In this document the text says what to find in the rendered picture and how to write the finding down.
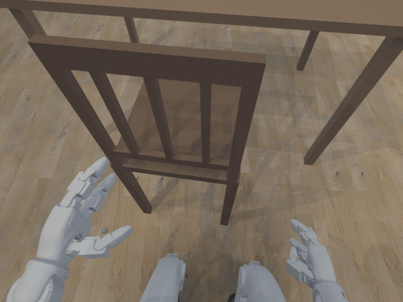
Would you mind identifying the left robot forearm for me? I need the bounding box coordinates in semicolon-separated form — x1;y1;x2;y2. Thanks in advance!
6;258;70;302

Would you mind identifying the table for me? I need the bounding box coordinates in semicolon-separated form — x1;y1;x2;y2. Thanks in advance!
0;0;403;165

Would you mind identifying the right robot hand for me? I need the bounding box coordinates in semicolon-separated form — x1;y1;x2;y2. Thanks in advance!
287;219;337;290

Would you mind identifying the left robot thigh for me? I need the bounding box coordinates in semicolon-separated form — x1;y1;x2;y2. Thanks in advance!
139;257;186;302

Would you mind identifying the left robot shin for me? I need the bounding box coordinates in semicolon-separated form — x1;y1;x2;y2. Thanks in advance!
158;254;178;263

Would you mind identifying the chair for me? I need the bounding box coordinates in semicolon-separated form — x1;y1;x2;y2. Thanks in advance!
28;34;266;226

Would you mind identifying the left robot hand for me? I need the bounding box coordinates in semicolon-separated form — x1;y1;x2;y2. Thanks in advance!
36;157;133;266

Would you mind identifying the right robot forearm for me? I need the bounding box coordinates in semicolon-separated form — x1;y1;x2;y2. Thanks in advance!
312;282;349;302

